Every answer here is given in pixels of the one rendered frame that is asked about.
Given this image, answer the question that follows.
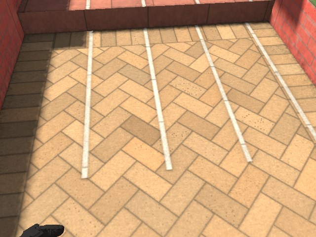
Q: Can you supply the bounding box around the robot left hand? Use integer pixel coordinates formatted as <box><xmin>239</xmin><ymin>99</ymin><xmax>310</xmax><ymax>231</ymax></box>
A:
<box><xmin>20</xmin><ymin>223</ymin><xmax>64</xmax><ymax>237</ymax></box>

